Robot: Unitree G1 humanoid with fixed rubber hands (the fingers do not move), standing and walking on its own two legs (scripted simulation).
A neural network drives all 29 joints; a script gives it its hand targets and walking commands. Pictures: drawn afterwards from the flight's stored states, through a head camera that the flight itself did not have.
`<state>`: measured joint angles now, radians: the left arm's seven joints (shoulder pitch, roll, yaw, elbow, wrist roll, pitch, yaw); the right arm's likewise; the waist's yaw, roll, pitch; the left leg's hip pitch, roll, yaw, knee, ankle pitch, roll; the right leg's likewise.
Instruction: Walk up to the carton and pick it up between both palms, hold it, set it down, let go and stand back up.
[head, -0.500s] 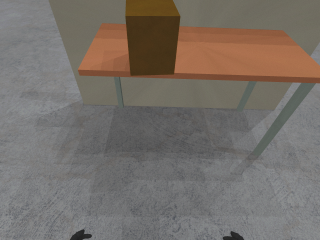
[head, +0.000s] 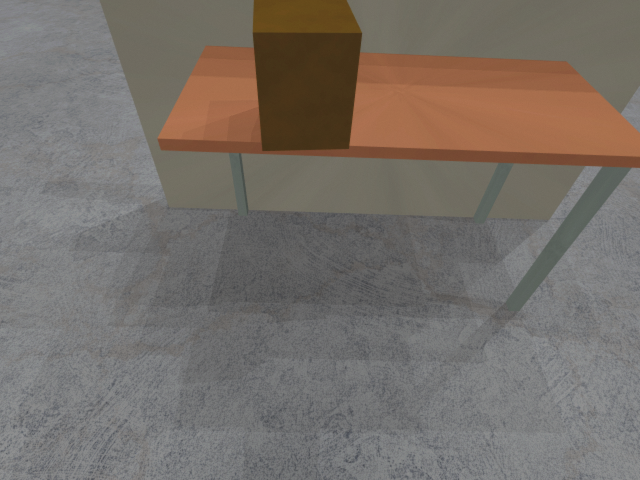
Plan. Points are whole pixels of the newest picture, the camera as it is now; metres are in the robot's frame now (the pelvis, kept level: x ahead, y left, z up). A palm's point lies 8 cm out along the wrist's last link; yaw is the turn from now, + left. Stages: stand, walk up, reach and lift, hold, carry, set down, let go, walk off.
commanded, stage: stand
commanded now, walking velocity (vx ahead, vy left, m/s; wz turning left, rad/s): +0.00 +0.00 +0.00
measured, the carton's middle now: (303, 75) +0.92 +0.02 +0.09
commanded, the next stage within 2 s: walk up in 0.34 s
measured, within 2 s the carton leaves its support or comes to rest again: neither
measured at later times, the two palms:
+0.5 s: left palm out of the picture +0.06 +0.23 -0.12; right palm out of the picture +0.05 -0.24 -0.13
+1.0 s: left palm out of the picture +0.06 +0.13 -0.10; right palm out of the picture +0.10 -0.37 -0.14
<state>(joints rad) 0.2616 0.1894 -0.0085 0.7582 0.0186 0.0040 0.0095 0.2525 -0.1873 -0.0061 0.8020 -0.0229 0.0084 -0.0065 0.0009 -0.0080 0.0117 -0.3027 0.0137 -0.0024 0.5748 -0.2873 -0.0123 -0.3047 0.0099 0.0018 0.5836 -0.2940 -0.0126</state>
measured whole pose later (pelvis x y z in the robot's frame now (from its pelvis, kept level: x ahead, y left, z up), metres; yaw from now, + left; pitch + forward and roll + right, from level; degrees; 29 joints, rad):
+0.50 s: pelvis +0.01 +0.00 +0.01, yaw +0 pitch +0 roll +0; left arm 0.28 0.18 0.01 0.89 0.02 -0.01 0.02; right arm 0.27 -0.18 -0.02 0.94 -0.02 0.00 -0.02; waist 0.00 -0.01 0.02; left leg -0.25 0.02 0.00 0.50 -0.26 -0.02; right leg -0.25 0.01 0.00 0.51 -0.27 -0.02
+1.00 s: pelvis +0.09 -0.11 +0.01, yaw -1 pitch +0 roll +3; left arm 0.45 0.17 0.04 0.98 0.03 -0.08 0.00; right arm 0.37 -0.26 -0.07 1.03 -0.03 -0.01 0.02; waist 0.07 0.03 -0.06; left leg -0.43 0.04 0.00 1.06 -0.40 0.02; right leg -0.15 -0.06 -0.06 0.46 -0.32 0.01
